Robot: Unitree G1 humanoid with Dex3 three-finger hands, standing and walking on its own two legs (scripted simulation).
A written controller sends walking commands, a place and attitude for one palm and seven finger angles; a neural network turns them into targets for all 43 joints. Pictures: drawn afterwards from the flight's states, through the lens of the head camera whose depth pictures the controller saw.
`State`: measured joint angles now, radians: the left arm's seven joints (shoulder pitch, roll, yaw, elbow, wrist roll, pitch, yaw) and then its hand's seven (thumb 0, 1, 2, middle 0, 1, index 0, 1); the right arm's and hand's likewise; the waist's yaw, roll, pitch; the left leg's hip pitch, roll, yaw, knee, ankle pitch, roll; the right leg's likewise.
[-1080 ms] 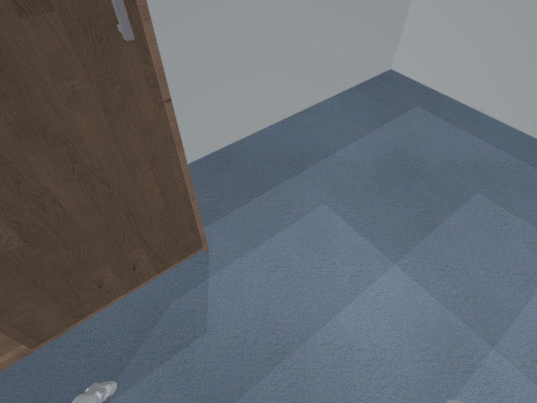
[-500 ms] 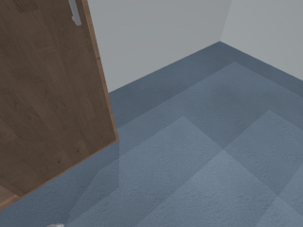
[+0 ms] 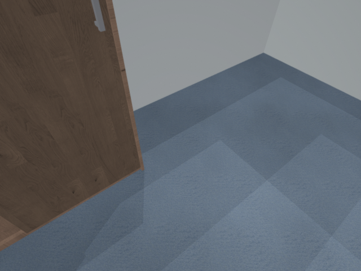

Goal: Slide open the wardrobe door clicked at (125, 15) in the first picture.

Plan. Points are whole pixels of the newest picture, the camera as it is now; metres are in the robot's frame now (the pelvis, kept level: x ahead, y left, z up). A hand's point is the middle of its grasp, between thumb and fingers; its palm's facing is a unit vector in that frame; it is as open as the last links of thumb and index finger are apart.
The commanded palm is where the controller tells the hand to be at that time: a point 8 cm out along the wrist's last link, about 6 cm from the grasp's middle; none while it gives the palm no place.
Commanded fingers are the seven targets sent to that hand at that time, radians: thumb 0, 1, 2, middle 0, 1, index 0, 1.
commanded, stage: look at it before walking up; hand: right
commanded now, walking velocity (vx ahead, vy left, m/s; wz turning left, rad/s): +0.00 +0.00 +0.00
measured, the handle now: (93, 2) +0.78 +0.32 +0.25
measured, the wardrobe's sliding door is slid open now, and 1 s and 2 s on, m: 0.00 0.00 0.00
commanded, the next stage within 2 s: walk to a spot facing it in 0.46 s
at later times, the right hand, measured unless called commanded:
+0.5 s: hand out of the picture +0.08 -0.24 -0.16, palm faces -0.03 +0.94 -0.33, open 7.3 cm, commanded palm none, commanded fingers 0.00 -0.90 -0.90 0.20 0.30 0.20 0.30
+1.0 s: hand out of the picture +0.01 -0.26 -0.21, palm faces +0.19 +0.96 -0.22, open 7.3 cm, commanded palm none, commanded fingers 0.00 -0.90 -0.90 0.20 0.30 0.20 0.30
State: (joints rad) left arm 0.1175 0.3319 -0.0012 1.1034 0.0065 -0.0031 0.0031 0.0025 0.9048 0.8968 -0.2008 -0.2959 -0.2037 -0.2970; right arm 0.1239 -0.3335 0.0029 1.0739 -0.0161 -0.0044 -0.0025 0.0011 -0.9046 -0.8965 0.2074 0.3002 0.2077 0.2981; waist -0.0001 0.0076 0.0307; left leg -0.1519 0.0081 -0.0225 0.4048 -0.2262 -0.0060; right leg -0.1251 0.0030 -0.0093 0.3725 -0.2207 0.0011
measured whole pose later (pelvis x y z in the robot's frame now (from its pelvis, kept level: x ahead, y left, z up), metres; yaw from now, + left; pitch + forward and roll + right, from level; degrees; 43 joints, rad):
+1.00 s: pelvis -0.01 -0.04 -0.03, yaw -12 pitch -1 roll +1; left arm 0.20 0.22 0.04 0.97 0.01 0.04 -0.02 0.00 0.91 0.90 -0.20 -0.30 -0.20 -0.30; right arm 0.18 -0.26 -0.04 0.95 -0.02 0.05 -0.02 0.00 -0.90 -0.90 0.21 0.30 0.21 0.30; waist 0.01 0.07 0.10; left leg -0.32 0.13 0.09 0.82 -0.50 -0.06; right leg -0.35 0.02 -0.06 0.69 -0.30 -0.04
